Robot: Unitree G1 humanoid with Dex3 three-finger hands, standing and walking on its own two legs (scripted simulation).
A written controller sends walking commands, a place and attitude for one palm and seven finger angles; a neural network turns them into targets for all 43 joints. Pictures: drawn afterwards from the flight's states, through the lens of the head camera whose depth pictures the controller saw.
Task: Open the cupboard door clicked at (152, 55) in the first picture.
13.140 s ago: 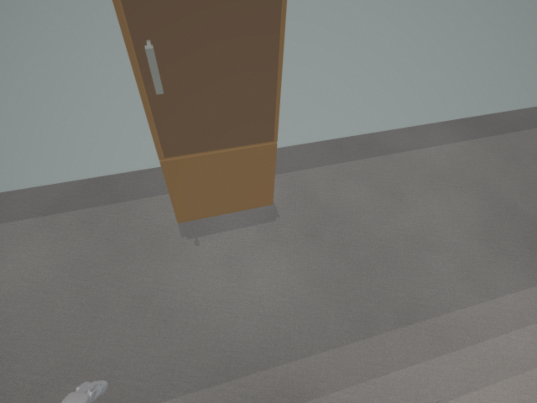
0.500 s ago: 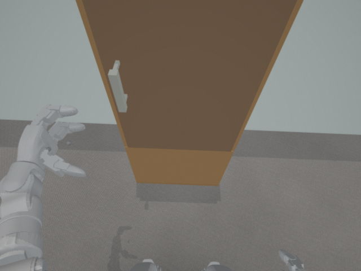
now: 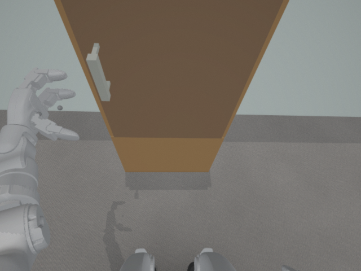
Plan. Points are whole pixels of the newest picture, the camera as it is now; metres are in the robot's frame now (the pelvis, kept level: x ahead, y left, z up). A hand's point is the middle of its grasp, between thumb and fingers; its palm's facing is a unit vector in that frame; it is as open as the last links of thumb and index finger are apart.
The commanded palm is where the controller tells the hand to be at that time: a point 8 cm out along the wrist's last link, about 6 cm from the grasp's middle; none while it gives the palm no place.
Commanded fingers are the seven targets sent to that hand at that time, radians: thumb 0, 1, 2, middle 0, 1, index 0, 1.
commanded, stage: move the hooked fingers beside the handle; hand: left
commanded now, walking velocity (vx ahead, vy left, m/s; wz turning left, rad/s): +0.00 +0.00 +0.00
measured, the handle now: (101, 73) +0.56 +0.19 +0.06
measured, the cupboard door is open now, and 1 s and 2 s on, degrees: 0 0 0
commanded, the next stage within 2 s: slide the fingers in behind the handle in 1.30 s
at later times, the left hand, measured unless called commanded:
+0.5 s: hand (72, 83) +0.51 +0.24 +0.08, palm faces -0.01 -1.00 -0.01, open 14.0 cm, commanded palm +0.49 +0.28 +0.07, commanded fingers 0.00 -0.50 0.30 -0.30 -1.20 -0.30 -1.20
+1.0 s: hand (66, 87) +0.50 +0.26 +0.07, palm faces +0.00 -1.00 -0.01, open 14.0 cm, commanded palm +0.49 +0.29 +0.07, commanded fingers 0.00 -0.50 0.30 -0.30 -1.20 -0.30 -1.20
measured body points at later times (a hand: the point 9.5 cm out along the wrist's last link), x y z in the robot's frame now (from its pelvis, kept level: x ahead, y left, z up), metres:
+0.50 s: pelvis +0.00 +0.01 -0.01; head +0.13 +0.03 +0.42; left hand +0.50 +0.29 +0.08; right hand +0.00 -0.27 -0.11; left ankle +0.02 +0.09 -0.69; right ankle +0.02 -0.11 -0.69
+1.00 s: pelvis +0.02 +0.02 +0.00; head +0.14 +0.04 +0.43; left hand +0.50 +0.31 +0.07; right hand +0.02 -0.25 -0.11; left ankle +0.02 +0.09 -0.69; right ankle +0.02 -0.11 -0.69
